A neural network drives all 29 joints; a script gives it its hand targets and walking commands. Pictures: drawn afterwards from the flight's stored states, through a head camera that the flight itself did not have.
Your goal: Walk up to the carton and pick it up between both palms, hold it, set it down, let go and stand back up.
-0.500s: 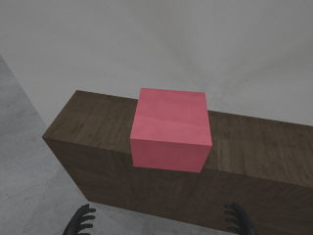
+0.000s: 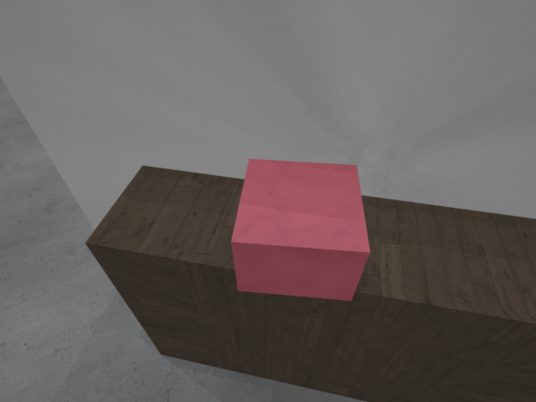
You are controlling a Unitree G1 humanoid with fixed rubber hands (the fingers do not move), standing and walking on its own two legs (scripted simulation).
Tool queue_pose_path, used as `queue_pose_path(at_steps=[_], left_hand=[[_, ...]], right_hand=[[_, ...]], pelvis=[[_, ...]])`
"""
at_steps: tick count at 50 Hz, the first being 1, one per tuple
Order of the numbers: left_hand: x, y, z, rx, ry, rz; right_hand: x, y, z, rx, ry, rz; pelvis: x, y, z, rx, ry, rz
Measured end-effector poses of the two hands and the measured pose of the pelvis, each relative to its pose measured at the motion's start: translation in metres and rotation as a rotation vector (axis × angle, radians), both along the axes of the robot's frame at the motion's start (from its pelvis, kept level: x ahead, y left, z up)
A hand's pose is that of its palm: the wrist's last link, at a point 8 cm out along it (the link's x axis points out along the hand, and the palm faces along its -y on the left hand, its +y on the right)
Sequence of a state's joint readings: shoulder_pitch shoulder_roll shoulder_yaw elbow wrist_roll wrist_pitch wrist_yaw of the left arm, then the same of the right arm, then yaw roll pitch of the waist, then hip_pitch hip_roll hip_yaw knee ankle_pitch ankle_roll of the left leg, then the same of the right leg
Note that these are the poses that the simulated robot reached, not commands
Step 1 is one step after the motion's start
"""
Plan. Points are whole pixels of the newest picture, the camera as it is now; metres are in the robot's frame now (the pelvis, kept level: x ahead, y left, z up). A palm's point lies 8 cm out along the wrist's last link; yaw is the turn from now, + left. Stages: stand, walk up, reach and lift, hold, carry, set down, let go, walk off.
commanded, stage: stand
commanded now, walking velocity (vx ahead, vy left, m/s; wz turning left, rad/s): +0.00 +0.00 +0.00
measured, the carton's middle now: (298, 227) +0.43 -0.04 -0.01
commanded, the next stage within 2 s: none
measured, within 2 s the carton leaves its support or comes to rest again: neither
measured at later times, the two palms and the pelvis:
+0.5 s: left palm out of the picture -0.07 +0.22 -0.14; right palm out of the picture -0.06 -0.21 -0.14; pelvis -0.02 +0.01 +0.00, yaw +0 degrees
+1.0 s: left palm out of the picture -0.09 +0.20 -0.14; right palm out of the picture -0.07 -0.20 -0.15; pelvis -0.03 +0.00 +0.00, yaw +0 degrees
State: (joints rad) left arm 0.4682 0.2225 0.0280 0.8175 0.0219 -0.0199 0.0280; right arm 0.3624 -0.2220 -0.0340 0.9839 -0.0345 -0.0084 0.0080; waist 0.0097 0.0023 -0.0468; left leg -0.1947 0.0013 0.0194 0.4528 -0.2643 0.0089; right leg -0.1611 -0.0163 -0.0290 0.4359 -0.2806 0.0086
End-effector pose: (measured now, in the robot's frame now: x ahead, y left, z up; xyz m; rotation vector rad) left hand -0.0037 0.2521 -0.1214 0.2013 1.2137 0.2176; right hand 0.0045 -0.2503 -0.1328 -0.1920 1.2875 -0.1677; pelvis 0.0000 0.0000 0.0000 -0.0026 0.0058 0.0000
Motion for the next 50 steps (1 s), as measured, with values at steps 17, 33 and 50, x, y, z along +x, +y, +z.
queue_pose_path(at_steps=[17, 33, 50], left_hand=[[-0.049, -0.022, -0.014, -0.071, 0.146, 0.044], [-0.079, -0.035, -0.021, -0.104, 0.237, 0.061], [-0.09, -0.049, -0.021, -0.119, 0.264, 0.057]], right_hand=[[-0.047, 0.036, -0.01, 0.06, 0.116, -0.051], [-0.072, 0.05, -0.013, 0.078, 0.161, -0.07], [-0.078, 0.055, -0.018, 0.108, 0.162, -0.072]], pelvis=[[-0.012, 0.007, 0.003, 0.005, -0.029, 0.003], [-0.022, 0.01, 0.002, 0.009, -0.032, 0.003], [-0.03, 0.005, 0.002, 0.008, -0.029, -0.002]])
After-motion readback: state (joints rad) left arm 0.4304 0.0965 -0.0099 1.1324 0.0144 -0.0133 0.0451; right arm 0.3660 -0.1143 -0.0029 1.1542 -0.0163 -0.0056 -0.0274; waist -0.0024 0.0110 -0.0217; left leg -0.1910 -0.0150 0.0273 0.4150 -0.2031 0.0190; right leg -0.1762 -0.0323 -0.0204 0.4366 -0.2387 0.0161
